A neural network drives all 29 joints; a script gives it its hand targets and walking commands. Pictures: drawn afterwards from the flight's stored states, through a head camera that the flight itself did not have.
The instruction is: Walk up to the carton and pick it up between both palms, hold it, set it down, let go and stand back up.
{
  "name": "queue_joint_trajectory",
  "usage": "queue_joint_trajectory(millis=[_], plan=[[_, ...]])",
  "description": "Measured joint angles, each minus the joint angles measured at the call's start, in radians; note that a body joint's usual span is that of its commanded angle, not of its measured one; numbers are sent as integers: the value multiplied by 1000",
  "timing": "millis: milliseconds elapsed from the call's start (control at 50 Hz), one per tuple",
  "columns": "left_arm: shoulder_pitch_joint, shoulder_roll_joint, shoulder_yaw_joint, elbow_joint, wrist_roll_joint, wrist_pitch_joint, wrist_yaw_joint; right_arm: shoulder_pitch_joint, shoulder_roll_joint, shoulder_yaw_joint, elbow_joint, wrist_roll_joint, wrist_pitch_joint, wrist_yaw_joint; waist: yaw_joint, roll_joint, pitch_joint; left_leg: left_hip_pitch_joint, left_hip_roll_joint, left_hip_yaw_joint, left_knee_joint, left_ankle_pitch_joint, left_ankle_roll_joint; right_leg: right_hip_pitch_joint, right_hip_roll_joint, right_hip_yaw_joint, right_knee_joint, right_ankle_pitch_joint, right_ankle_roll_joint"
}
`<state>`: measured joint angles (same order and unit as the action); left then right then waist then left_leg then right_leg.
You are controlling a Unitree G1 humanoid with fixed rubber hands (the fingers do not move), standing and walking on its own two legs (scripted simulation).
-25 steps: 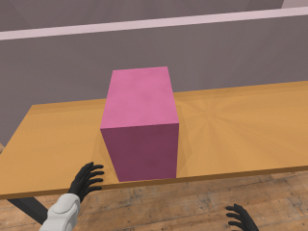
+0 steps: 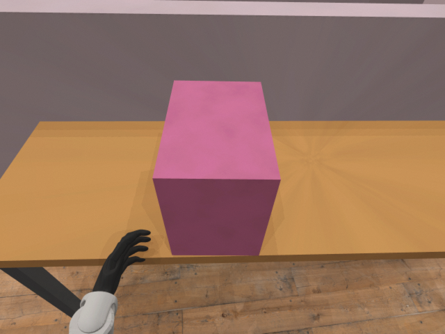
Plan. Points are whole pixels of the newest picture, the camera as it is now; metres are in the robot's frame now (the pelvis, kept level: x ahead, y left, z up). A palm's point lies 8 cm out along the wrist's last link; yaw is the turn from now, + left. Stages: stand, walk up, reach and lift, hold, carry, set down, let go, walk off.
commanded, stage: stand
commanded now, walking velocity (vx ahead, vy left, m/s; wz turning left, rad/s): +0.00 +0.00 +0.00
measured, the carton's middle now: (216, 168) +0.42 +0.05 +0.07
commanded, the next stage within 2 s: none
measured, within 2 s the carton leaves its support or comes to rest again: neither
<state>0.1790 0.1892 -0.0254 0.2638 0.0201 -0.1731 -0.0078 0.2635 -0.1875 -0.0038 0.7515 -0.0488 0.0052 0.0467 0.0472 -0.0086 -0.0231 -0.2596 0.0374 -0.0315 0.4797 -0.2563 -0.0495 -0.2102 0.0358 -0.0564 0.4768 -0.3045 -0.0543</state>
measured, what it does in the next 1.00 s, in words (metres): stands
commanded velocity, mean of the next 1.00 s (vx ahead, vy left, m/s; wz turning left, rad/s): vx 0.00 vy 0.00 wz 0.00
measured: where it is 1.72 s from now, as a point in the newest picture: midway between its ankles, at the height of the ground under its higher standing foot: outside the picture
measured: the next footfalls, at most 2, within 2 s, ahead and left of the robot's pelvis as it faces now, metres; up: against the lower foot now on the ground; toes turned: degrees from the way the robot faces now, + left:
none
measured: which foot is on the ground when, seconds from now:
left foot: down 0.00-1.00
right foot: down 0.00-1.00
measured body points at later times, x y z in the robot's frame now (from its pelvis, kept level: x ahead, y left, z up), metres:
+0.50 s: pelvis +0.00 +0.01 -0.01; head +0.00 +0.02 +0.44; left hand +0.23 +0.21 +0.00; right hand +0.10 -0.21 -0.14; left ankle +0.00 +0.15 -0.74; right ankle -0.03 -0.08 -0.74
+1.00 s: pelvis +0.00 +0.00 -0.01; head +0.00 +0.00 +0.44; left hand +0.23 +0.21 +0.00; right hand +0.10 -0.22 -0.14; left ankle +0.00 +0.15 -0.74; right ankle -0.03 -0.08 -0.74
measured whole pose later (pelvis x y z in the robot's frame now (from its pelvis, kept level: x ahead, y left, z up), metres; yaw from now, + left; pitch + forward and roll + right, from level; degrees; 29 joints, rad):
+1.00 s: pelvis +0.00 +0.00 -0.01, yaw +1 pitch +2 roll +1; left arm 0.17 0.18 0.00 0.25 0.01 -0.14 0.03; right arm 0.24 -0.14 -0.04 0.81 -0.04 0.04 0.05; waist 0.01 -0.02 -0.05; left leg -0.30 0.03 -0.05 0.55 -0.28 -0.05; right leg -0.26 0.03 -0.06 0.57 -0.35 -0.06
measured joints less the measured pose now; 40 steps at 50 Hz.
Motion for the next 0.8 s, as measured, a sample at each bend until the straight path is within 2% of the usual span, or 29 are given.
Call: queue_joint_trajectory(millis=[140,360,800], plan=[[31,5,-17,-49,-6,-7,17,10,24,-18,53,0,10,18,-17,-8,-5,-36,-19,2,43,-22,12,-41,-19,2,57,-32,12],[26,-5,-11,-48,-10,27,29,-12,48,-21,60,4,18,21,-38,-22,-27,-43,-31,0,70,-32,18,-50,-32,1,96,-51,19],[1,-11,18,-20,-7,28,37,-16,43,-41,65,8,27,9,-38,-10,-23,-48,-15,-13,68,-26,1,-51,-14,-5,88,-43,2]])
